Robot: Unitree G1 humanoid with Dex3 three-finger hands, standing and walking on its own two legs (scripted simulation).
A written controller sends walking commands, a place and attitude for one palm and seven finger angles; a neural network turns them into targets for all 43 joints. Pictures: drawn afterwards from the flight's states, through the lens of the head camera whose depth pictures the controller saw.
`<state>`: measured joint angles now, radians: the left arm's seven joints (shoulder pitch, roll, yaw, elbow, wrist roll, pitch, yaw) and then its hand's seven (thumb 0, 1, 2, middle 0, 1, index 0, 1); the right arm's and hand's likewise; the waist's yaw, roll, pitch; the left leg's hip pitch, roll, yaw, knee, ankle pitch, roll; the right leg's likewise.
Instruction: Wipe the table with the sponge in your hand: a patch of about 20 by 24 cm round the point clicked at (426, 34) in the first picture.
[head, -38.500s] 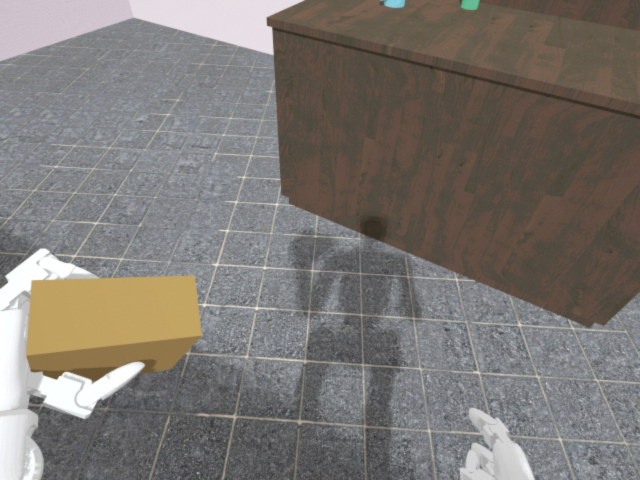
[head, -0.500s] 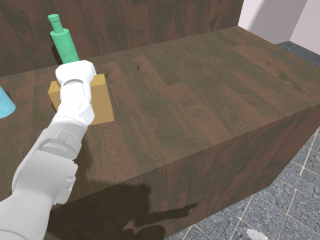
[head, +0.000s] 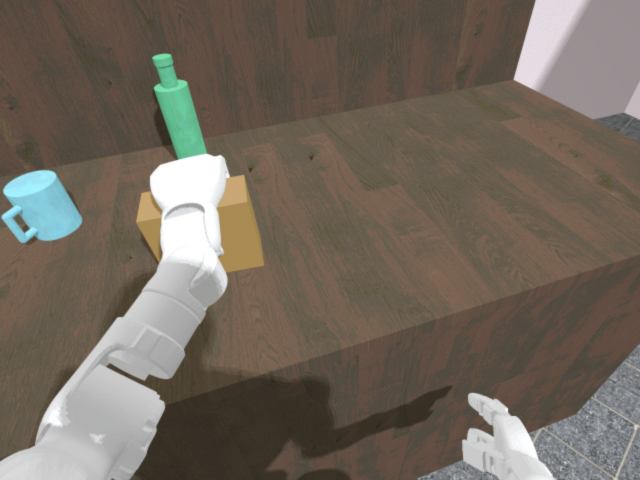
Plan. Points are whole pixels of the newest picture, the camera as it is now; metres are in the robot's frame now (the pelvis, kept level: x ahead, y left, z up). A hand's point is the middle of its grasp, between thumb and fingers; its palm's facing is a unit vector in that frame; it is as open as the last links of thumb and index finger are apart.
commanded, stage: wipe back along the third lane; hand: left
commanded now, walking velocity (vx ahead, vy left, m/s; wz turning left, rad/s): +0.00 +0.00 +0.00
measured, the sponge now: (210, 241) +0.40 +0.20 +0.12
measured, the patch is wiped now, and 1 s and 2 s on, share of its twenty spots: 0.80 0.85 0.85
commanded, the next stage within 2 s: slide back across to the middle lane in 1.08 s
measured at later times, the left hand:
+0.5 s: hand (214, 238) +0.35 +0.17 +0.17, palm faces +0.15 -0.06 -0.99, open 10.2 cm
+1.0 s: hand (229, 267) +0.30 +0.13 +0.17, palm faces +0.25 -0.13 -0.96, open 10.1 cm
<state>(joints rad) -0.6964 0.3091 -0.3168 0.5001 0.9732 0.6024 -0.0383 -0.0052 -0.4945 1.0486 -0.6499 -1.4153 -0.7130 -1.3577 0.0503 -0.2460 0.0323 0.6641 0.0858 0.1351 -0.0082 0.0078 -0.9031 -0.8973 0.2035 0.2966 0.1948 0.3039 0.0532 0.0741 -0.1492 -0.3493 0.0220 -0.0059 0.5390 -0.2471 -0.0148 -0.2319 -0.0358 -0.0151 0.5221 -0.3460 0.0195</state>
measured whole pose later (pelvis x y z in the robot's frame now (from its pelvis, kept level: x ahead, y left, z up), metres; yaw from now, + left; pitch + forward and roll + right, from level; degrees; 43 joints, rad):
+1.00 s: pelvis -0.02 -0.03 +0.00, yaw +0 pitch -2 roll +1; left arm -0.30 0.31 -0.37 -0.06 0.96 0.62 0.00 0.01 -0.49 1.05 -0.64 -1.42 -0.71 -1.36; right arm 0.00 -0.25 0.05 0.62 0.10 0.14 0.02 0.01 -0.90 -0.90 0.20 0.30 0.19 0.30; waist 0.10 0.11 -0.11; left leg -0.27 0.05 -0.02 0.54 -0.24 -0.05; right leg -0.18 -0.01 -0.02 0.59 -0.37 -0.02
